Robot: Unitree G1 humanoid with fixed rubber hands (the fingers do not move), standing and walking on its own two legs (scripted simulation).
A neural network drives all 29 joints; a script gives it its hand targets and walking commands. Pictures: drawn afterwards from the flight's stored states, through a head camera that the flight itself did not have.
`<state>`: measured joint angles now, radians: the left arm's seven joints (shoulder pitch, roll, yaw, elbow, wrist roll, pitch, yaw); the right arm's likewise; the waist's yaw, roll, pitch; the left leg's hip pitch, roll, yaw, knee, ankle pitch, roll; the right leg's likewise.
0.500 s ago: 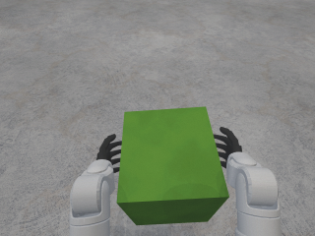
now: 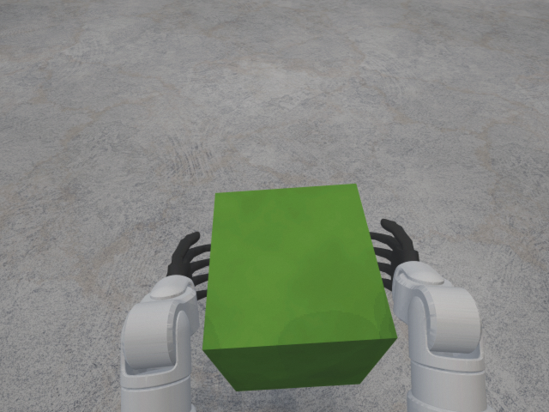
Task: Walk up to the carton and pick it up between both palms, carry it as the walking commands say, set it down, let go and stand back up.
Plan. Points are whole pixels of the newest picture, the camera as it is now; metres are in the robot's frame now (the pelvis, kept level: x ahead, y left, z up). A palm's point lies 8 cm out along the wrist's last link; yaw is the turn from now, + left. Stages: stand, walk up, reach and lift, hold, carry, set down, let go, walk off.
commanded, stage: carry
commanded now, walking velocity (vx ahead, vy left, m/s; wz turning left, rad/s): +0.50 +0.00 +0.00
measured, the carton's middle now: (292, 294) +0.29 +0.00 +0.00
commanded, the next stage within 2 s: none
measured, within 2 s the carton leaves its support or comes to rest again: neither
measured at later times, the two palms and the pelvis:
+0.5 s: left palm (175, 134) +0.58 +0.22 +0.08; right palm (327, 118) +0.58 -0.07 +0.11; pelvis +0.31 +0.07 +0.02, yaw -2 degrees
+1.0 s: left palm (176, 52) +0.93 +0.29 +0.07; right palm (285, 43) +0.94 +0.01 +0.10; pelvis +0.66 +0.15 +0.00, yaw -2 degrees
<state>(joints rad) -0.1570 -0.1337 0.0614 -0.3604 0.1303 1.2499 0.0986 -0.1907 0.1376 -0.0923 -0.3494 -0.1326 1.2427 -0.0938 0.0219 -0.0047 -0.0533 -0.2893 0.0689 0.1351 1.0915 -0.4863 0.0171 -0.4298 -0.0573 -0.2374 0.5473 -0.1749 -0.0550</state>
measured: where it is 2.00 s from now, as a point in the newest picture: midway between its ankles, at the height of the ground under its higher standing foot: (244, 185)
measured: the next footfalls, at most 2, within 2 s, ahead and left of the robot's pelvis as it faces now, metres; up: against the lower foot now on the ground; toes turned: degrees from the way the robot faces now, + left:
left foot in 0.18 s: +0.21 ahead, +0.11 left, +0.00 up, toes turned +8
right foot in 0.64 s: +0.57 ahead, -0.05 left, +0.00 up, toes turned -14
